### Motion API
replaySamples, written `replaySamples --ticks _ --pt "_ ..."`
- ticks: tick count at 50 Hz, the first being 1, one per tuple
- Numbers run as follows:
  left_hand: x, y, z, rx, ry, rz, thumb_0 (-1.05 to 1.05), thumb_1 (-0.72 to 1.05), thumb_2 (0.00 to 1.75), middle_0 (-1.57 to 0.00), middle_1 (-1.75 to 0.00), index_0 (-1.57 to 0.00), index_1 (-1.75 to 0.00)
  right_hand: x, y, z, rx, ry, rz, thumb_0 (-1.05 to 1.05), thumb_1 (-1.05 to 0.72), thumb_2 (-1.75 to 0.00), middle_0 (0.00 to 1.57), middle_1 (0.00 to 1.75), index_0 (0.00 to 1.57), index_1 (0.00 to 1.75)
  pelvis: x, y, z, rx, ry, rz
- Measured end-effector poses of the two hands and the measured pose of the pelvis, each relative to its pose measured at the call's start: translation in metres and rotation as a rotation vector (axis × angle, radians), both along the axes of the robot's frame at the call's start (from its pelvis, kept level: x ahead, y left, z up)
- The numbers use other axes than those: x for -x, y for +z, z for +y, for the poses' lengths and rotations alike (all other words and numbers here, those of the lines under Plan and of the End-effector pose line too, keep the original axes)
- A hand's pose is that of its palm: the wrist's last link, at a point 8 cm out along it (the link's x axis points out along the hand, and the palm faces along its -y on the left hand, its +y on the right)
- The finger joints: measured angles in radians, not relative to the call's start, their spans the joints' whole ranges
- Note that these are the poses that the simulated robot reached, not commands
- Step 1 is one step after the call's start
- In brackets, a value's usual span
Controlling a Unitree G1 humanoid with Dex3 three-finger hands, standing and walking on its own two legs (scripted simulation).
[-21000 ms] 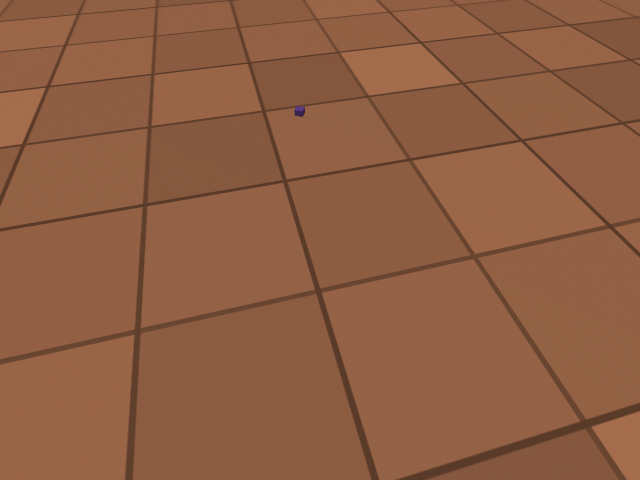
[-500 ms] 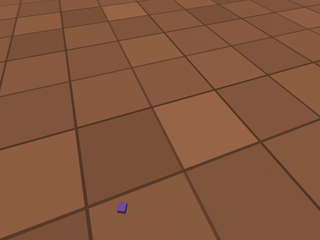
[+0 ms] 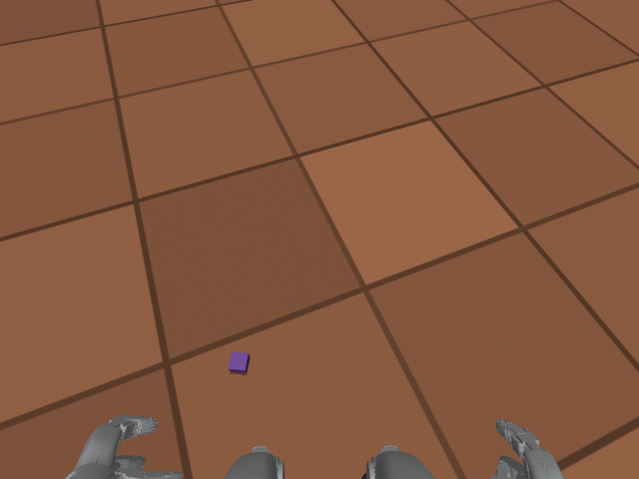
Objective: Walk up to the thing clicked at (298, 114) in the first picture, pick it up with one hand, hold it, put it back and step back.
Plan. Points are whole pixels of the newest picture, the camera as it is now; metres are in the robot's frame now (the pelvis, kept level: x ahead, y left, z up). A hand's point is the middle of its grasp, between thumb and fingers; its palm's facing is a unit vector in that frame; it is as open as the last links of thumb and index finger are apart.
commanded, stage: rise first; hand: left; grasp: from above
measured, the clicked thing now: (239, 362) +0.43 +0.24 -0.72
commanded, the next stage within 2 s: none
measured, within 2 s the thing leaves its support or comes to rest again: neither
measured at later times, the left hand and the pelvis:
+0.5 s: hand (159, 459) +0.16 +0.27 -0.28, palm faces -0.39 -0.71 -0.59, open 11.3 cm; pelvis -0.03 +0.00 -0.13, yaw +1 degrees
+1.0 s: hand (193, 397) +0.29 +0.29 -0.46, palm faces -0.51 -0.27 -0.82, open 11.5 cm; pelvis -0.09 +0.00 -0.32, yaw -3 degrees
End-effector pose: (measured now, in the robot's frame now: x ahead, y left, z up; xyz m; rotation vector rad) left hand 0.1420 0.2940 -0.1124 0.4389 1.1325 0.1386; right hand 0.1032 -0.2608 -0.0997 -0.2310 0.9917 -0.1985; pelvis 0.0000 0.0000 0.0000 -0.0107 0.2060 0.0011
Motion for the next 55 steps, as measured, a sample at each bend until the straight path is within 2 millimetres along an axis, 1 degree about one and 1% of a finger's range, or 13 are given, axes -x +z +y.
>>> replaySamples --ticks 5,10,14,17,22,27,33,37,41,44,48,51,55 --pt "0.005 -0.019 0.002 -0.022 -0.042 -0.031 0.00 -0.17 0.68 -0.47 -0.67 -0.46 -0.69 -0.021 -0.013 0.001 0.029 0.038 -0.060 0.01 -0.93 -0.90 0.20 0.30 0.20 0.29 0.003 -0.022 0.001 0.004 0.002 0.048" --pt "0.009 -0.029 0.003 -0.053 -0.081 -0.039 0.00 -0.18 0.65 -0.51 -0.64 -0.50 -0.66 -0.040 -0.024 0.006 0.032 0.068 -0.114 0.01 -0.95 -0.91 0.20 0.30 0.20 0.29 0.005 -0.038 0.002 0.010 0.006 0.080" --pt "0.012 -0.036 0.004 -0.073 -0.098 -0.029 0.00 -0.17 0.62 -0.54 -0.62 -0.53 -0.64 -0.052 -0.032 0.012 0.023 0.091 -0.151 0.01 -0.96 -0.91 0.20 0.30 0.20 0.29 0.007 -0.049 0.002 0.016 0.012 0.107" --pt "0.010 -0.050 0.007 -0.094 -0.140 -0.011 0.00 -0.17 0.61 -0.55 -0.61 -0.54 -0.63 -0.058 -0.043 0.014 0.022 0.119 -0.177 0.01 -0.97 -0.91 0.20 0.30 0.20 0.29 0.010 -0.061 0.001 0.017 0.016 0.141" --pt "-0.010 -0.092 0.015 -0.158 -0.268 -0.022 0.00 -0.15 0.59 -0.56 -0.61 -0.55 -0.63 -0.064 -0.081 0.009 0.034 0.165 -0.200 0.01 -0.97 -0.91 0.20 0.30 0.21 0.30 0.020 -0.102 -0.002 0.014 0.016 0.225" --pt "-0.045 -0.138 0.011 -0.229 -0.447 -0.110 0.00 -0.13 0.59 -0.55 -0.62 -0.55 -0.64 -0.059 -0.139 -0.003 0.044 0.177 -0.168 0.01 -0.95 -0.91 0.20 0.30 0.21 0.30 0.033 -0.154 -0.005 0.013 0.015 0.304" --pt "-0.084 -0.186 0.009 -0.361 -0.578 -0.192 0.00 -0.15 0.63 -0.51 -0.66 -0.51 -0.68 -0.034 -0.215 -0.014 0.030 0.150 -0.071 0.01 -0.95 -0.91 0.20 0.30 0.20 0.29 0.051 -0.211 -0.008 0.013 0.008 0.363" --pt "-0.105 -0.216 0.011 -0.416 -0.644 -0.199 0.00 -0.17 0.65 -0.49 -0.68 -0.50 -0.69 -0.005 -0.260 -0.017 0.016 0.133 0.016 0.01 -0.96 -0.91 0.20 0.30 0.20 0.29 0.065 -0.243 -0.010 0.018 0.002 0.388" --pt "-0.125 -0.243 0.013 -0.449 -0.722 -0.202 0.00 -0.16 0.64 -0.50 -0.67 -0.51 -0.67 0.030 -0.294 -0.019 0.013 0.111 0.107 0.01 -0.97 -0.91 0.20 0.30 0.20 0.29 0.076 -0.270 -0.011 0.026 -0.005 0.398" --pt "-0.137 -0.261 0.011 -0.460 -0.790 -0.216 0.00 -0.15 0.64 -0.51 -0.65 -0.51 -0.66 0.056 -0.312 -0.019 0.018 0.091 0.172 0.01 -0.97 -0.91 0.20 0.30 0.20 0.29 0.082 -0.288 -0.009 0.036 -0.012 0.397" --pt "-0.152 -0.281 0.007 -0.473 -0.870 -0.255 0.00 -0.15 0.65 -0.51 -0.64 -0.51 -0.65 0.086 -0.328 -0.020 0.033 0.065 0.245 0.01 -0.97 -0.91 0.20 0.30 0.20 0.29 0.087 -0.308 -0.006 0.051 -0.021 0.395" --pt "-0.162 -0.296 0.006 -0.495 -0.918 -0.282 0.00 -0.15 0.67 -0.49 -0.64 -0.49 -0.65 0.103 -0.335 -0.021 0.047 0.049 0.288 0.01 -0.95 -0.91 0.20 0.30 0.20 0.29 0.089 -0.320 -0.002 0.062 -0.028 0.392" --pt "-0.173 -0.313 0.007 -0.538 -0.965 -0.303 0.00 -0.13 0.68 -0.47 -0.62 -0.47 -0.63 0.118 -0.344 -0.020 0.062 0.036 0.334 0.01 -0.92 -0.90 0.20 0.30 0.20 0.29 0.091 -0.335 0.002 0.074 -0.032 0.390"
